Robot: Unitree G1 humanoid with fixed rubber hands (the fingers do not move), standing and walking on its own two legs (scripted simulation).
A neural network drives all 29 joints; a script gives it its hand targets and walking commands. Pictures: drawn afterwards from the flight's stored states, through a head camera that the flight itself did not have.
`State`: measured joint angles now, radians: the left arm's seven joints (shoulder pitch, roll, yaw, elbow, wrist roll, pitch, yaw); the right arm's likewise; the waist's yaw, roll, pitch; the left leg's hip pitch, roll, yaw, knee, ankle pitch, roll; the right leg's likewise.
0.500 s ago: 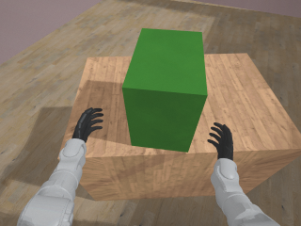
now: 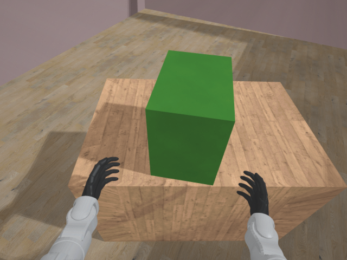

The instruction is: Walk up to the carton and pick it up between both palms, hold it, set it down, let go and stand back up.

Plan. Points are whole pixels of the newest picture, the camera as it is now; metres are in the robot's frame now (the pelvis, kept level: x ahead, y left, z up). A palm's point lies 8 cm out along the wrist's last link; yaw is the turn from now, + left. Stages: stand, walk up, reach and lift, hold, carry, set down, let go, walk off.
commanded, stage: set down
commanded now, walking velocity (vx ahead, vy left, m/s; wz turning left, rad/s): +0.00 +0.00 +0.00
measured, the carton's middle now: (190, 117) +0.56 -0.02 -0.01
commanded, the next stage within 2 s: none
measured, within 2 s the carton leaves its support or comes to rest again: neither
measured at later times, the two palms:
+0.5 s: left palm (83, 224) +0.20 +0.23 -0.02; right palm (265, 237) +0.19 -0.17 -0.01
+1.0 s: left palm (92, 220) +0.21 +0.22 -0.03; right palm (275, 236) +0.20 -0.20 -0.03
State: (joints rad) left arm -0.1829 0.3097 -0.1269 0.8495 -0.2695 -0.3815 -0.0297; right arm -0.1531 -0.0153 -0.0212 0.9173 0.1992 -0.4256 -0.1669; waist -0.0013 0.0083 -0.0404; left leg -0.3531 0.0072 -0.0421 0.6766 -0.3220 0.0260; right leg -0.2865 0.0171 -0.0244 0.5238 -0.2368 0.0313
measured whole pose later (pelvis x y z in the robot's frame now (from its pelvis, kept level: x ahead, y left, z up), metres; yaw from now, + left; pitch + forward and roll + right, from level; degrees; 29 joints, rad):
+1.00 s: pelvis +0.03 -0.01 +0.01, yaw -1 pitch -7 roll -2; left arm 0.20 0.29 -0.06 0.48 -0.18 -0.18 -0.08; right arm 0.23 -0.03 -0.01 0.58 0.10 -0.31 -0.14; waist 0.04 -0.01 0.09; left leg -0.06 0.02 0.00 0.47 -0.29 0.01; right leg -0.02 0.02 0.01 0.36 -0.21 0.02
